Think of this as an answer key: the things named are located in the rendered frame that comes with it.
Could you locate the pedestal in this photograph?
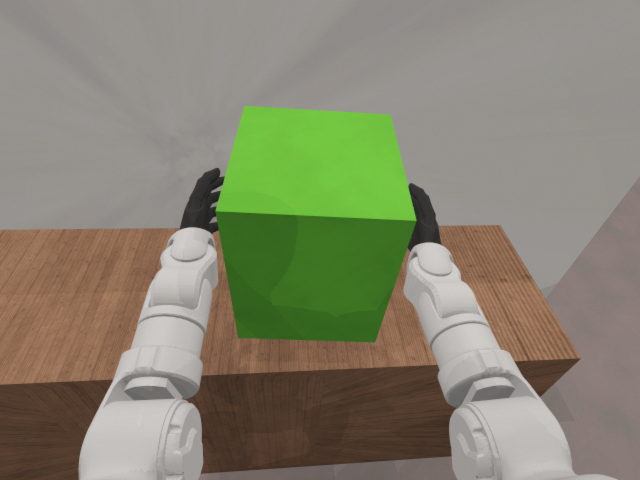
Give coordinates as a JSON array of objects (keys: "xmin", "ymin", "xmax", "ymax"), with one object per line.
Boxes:
[{"xmin": 0, "ymin": 225, "xmax": 581, "ymax": 480}]

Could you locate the left robot upper arm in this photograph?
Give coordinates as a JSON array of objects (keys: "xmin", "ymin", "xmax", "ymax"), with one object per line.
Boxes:
[{"xmin": 80, "ymin": 398, "xmax": 203, "ymax": 480}]

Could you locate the right robot forearm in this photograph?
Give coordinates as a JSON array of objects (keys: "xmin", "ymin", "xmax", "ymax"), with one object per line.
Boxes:
[{"xmin": 403, "ymin": 242, "xmax": 572, "ymax": 467}]

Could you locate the carton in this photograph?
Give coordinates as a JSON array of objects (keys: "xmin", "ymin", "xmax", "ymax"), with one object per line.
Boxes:
[{"xmin": 215, "ymin": 106, "xmax": 417, "ymax": 342}]

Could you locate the left robot hand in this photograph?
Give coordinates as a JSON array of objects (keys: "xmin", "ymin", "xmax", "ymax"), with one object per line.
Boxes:
[{"xmin": 180, "ymin": 168, "xmax": 225, "ymax": 234}]

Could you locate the right robot upper arm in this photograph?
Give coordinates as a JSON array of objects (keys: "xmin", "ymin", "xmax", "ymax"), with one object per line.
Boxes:
[{"xmin": 449, "ymin": 396, "xmax": 617, "ymax": 480}]

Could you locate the right robot hand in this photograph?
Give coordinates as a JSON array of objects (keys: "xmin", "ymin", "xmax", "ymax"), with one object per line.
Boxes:
[{"xmin": 408, "ymin": 183, "xmax": 441, "ymax": 252}]

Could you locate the left robot forearm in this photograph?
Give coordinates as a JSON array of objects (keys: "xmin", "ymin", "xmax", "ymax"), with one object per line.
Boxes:
[{"xmin": 79, "ymin": 227, "xmax": 218, "ymax": 480}]

